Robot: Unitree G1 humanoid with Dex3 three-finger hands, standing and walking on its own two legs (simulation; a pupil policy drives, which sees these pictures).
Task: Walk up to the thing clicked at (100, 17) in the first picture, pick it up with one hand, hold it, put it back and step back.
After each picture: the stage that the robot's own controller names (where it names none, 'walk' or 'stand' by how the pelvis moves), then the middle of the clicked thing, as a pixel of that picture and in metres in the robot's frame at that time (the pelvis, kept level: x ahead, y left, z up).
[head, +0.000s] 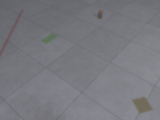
stand; (100, 14) +2.21 -0.26 -0.72
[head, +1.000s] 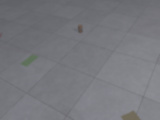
walk; (80, 28) +2.08 +0.16 -0.69
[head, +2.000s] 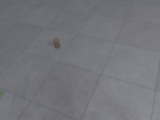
walk; (56, 43) +1.45 +0.42 -0.72
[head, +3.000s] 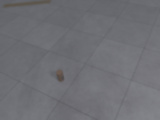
walk; (60, 75) +0.99 +0.32 -0.72
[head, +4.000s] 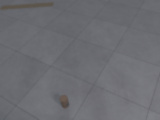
walk; (64, 101) +0.66 +0.23 -0.71
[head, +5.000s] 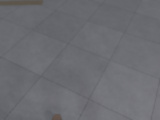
walk; out of the picture +0.47 +0.20 -0.69
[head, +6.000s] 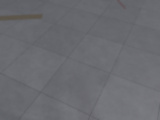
stand; out of the picture +0.39 +0.19 -0.72
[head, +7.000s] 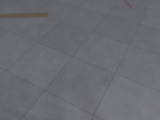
stand; out of the picture +0.39 +0.18 -0.72
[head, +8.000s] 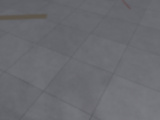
stand; out of the picture +0.40 +0.20 -0.73
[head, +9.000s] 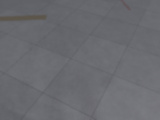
stand; out of the picture +0.39 +0.20 -0.73
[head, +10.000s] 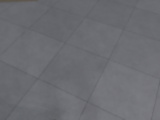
go down; out of the picture +0.40 +0.20 -0.71
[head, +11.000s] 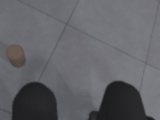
go down; (16, 56) +0.47 +0.25 -0.29
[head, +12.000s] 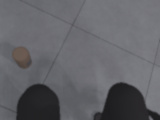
close in; (22, 58) +0.47 +0.25 -0.30
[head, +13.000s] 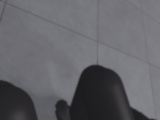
close in; out of the picture +0.45 +0.29 -0.22
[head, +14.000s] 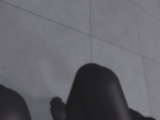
close; out of the picture +0.45 +0.31 -0.22
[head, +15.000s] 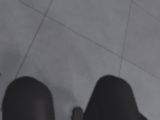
lift; out of the picture +0.36 +0.28 -0.18
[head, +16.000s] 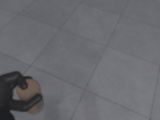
lift; (31, 97) +0.32 +0.18 -0.01
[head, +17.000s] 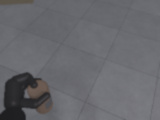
hold; (41, 97) +0.33 +0.16 -0.02
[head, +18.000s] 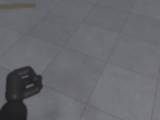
hold; out of the picture +0.32 +0.15 -0.49
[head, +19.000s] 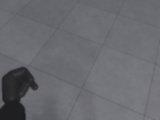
crouch; out of the picture +0.36 +0.26 -0.66
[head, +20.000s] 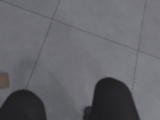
lower; out of the picture +0.39 +0.29 -0.32
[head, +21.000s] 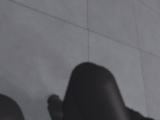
lower; out of the picture +0.35 +0.33 -0.25
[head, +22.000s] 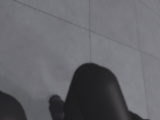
lower; out of the picture +0.33 +0.33 -0.25
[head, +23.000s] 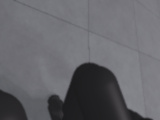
lower; out of the picture +0.33 +0.32 -0.26
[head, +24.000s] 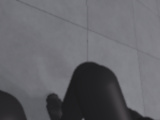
lower; out of the picture +0.32 +0.32 -0.25
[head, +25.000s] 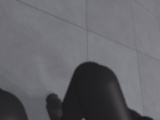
open; out of the picture +0.32 +0.32 -0.25
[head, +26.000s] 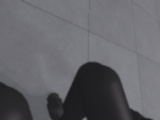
rise; out of the picture +0.32 +0.32 -0.25
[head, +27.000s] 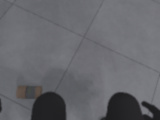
walk; (29, 92) +0.35 +0.27 -0.41
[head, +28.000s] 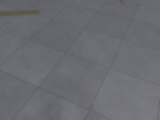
stand; out of the picture +0.28 +0.24 -0.69
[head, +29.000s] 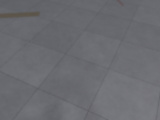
stand; out of the picture +0.28 +0.25 -0.69
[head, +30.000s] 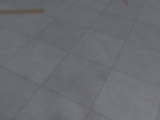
stand; out of the picture +0.27 +0.24 -0.72
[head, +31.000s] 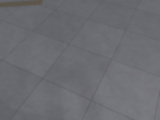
walk; out of the picture +0.29 +0.24 -0.74
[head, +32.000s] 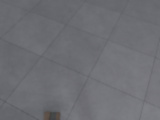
walk; (52, 116) +0.43 +0.22 -0.73
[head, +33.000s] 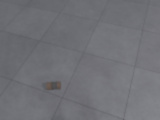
walk; (53, 85) +0.70 +0.29 -0.71
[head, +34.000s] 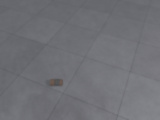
stand; (56, 82) +0.89 +0.27 -0.73
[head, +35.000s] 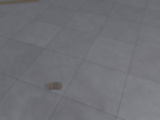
stand; (55, 86) +0.89 +0.27 -0.75
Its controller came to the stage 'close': yes
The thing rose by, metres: 0.69
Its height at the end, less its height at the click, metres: -0.02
